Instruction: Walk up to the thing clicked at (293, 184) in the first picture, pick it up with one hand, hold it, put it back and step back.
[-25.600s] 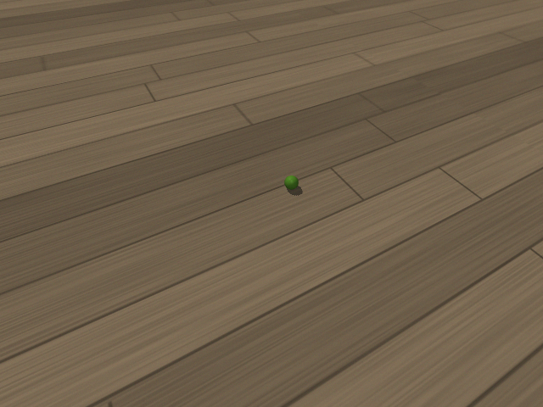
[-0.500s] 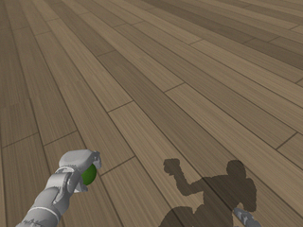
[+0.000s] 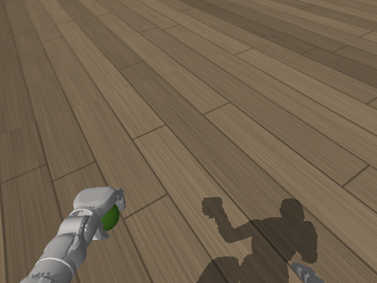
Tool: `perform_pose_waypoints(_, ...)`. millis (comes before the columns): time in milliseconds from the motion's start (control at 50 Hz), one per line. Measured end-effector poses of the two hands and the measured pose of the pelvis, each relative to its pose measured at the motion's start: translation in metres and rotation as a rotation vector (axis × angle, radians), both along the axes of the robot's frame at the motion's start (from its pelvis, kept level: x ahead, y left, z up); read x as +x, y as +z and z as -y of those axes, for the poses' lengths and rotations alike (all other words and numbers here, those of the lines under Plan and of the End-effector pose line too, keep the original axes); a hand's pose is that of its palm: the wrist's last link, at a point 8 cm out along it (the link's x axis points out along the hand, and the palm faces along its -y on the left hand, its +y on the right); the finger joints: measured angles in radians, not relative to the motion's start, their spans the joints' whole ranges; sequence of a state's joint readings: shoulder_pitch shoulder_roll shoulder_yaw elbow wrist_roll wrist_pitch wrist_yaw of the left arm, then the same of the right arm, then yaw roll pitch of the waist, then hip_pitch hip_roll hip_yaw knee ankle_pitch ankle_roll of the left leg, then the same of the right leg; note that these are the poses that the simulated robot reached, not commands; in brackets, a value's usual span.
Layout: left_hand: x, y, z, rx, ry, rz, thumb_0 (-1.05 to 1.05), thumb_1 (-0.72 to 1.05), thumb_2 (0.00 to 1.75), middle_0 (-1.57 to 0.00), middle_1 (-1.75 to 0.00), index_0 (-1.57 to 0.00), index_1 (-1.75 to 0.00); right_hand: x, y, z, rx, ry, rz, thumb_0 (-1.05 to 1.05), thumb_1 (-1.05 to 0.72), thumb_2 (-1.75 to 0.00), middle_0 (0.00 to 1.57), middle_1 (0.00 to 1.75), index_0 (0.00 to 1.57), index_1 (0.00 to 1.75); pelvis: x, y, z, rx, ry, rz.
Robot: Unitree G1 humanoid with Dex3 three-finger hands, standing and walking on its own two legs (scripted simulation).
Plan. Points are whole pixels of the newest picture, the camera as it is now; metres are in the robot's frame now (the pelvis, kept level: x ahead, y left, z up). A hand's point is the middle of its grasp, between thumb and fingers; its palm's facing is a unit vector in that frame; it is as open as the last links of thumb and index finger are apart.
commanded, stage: crouch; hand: left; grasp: from above
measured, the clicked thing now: (103, 215) +0.31 +0.23 -0.06
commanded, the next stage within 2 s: lower in 1.86 s
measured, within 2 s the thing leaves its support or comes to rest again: neither
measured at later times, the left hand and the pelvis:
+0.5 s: hand (120, 237) +0.31 +0.23 -0.21, palm faces -0.42 +0.04 -0.91, open 9.1 cm; pelvis -0.04 +0.01 -0.10, yaw +1 degrees
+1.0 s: hand (136, 251) +0.35 +0.23 -0.44, palm faces -0.44 +0.00 -0.90, open 9.1 cm; pelvis -0.07 +0.01 -0.29, yaw +0 degrees
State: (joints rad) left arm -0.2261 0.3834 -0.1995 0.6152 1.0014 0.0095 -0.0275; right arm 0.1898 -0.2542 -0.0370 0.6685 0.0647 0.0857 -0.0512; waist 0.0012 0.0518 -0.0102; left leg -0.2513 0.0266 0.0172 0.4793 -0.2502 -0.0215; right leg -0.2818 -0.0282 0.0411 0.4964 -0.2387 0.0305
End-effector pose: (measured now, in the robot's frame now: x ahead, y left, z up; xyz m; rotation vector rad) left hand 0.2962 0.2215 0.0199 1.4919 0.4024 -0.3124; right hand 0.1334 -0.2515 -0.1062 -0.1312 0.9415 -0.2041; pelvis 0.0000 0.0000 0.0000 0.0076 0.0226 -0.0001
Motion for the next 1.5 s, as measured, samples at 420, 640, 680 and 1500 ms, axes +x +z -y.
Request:
perform_pose_waypoints(420, 0.010, -0.130, -0.001, 0.072, -0.047, 0.006, -0.01, 0.03, 0.61, -0.59, -0.72, -0.72, -0.73, -0.067, -0.063, 0.022, -0.098, 0.000, -0.207, 0.01, -0.90, -0.90, 0.20, 0.30, 0.20, 0.30, -0.025, -0.062, -0.003, -0.022, 0.024, -0.248)
perform_pose_waypoints(640, 0.040, -0.243, -0.002, 0.089, -0.034, 0.038, -0.01, 0.04, 0.56, -0.61, -0.70, -0.75, -0.70, -0.139, -0.165, 0.024, -0.143, -0.062, -0.358, 0.01, -0.91, -0.90, 0.20, 0.30, 0.20, 0.30, -0.052, -0.160, -0.009, -0.042, 0.020, -0.460)
perform_pose_waypoints(680, 0.043, -0.263, -0.002, 0.086, -0.025, 0.032, -0.02, 0.05, 0.55, -0.61, -0.70, -0.75, -0.69, -0.148, -0.184, 0.021, -0.137, -0.063, -0.376, 0.01, -0.91, -0.90, 0.20, 0.30, 0.20, 0.30, -0.056, -0.177, -0.009, -0.043, 0.020, -0.486)
perform_pose_waypoints(1500, 0.070, -0.508, -0.013, 0.033, -0.017, -0.021, -0.01, 0.02, 0.61, -0.61, -0.70, -0.75, -0.72, -0.164, -0.369, 0.021, -0.119, 0.098, -0.471, 0.01, -0.92, -0.90, 0.21, 0.30, 0.20, 0.30, -0.080, -0.370, -0.005, -0.084, 0.006, -0.622)
